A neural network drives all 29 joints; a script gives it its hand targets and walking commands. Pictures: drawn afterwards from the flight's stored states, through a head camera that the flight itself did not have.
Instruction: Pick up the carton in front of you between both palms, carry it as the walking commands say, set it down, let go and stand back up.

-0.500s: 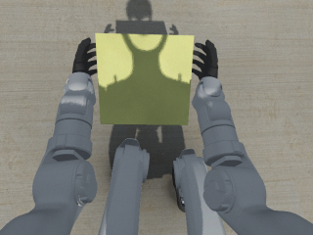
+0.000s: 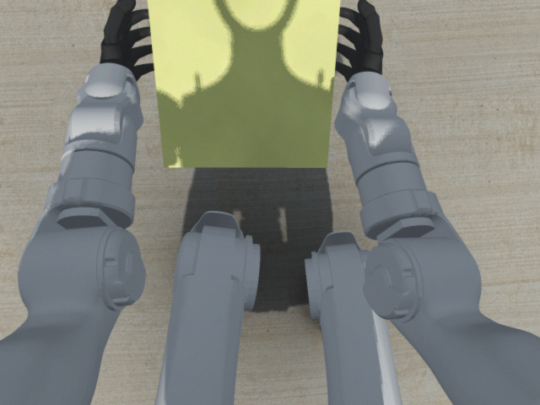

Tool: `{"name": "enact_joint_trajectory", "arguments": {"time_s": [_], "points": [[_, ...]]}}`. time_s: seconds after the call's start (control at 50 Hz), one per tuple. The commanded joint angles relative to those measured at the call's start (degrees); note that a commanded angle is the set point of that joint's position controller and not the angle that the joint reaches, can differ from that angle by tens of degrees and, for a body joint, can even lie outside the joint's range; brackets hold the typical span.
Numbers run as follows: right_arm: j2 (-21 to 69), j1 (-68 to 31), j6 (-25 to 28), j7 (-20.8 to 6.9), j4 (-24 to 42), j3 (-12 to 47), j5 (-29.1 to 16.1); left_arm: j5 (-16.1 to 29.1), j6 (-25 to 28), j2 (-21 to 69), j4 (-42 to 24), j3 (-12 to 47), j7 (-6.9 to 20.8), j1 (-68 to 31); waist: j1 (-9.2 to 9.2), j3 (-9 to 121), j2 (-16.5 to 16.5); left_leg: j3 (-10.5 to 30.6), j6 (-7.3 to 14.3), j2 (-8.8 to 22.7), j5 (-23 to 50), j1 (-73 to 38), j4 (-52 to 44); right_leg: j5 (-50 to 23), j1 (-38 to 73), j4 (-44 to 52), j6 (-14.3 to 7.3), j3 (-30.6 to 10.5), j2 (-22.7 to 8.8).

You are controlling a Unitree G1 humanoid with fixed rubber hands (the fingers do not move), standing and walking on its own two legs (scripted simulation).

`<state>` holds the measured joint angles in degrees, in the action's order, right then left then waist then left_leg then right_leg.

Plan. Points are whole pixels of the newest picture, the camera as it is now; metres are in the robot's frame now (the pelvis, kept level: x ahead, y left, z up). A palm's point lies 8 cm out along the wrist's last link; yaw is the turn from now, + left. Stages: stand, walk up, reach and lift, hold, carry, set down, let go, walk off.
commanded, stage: set down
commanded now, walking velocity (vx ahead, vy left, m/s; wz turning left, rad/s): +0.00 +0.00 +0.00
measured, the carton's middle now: (247, 85) +0.51 +0.12 -0.25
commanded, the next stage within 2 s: none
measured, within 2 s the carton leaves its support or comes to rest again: rests again in 0.72 s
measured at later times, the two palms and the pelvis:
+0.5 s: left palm (124, 63) +0.48 +0.27 -0.16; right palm (367, 65) +0.53 -0.03 -0.15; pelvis +0.00 -0.01 +0.00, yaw +0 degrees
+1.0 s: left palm (135, 60) +0.50 +0.27 -0.20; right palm (365, 67) +0.54 -0.04 -0.19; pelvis +0.02 +0.00 -0.02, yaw +0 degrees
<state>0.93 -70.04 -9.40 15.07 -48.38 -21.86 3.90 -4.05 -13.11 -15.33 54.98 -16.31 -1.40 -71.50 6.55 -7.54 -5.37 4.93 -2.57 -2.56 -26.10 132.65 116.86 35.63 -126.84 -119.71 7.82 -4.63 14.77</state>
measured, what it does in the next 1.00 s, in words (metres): stands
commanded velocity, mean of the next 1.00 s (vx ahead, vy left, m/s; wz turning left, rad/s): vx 0.00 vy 0.00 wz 0.00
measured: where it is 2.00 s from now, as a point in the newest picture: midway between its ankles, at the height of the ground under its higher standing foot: (273, 297)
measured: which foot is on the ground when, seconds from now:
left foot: down 0.00-1.00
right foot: down 0.00-1.00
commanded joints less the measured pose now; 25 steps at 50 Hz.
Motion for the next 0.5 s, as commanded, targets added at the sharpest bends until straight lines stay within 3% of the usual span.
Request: {"name": "enact_joint_trajectory", "arguments": {"time_s": [0.0,0.26,0.48], "points": [[49.32,-33.92,1.3,-15.6,1.08,24.58,-3.41,4.78,4.2,44.43,-6.82,15.82,14.19,-30.4,5.97,64.42,-2.81,-7.95,2.25,-2.21,19.62,-46.29,-7.87,-11.33,14.72,10.02,-3.71,10.49,-0.3],[43.34,-31.09,0.86,-16.2,-6.3,17.39,0.96,-1.33,3.81,37.63,1.77,7.27,16.82,-27.98,5.91,52.03,-3.32,-7.83,3.79,-1.15,11.33,-32.63,-7.57,-7.57,12.72,11.43,-4.61,8.54,-0.75],[37.73,-25.53,1.41,-16.97,-11.19,13.21,3.41,-5.08,4.24,32.96,7.02,3.43,16.56,-23.0,4.98,45.2,-2.59,-6.54,4.78,-0.4,11.8,-29.47,-7.29,-8.71,9.48,11.04,-4.86,8.25,-1.15]]}}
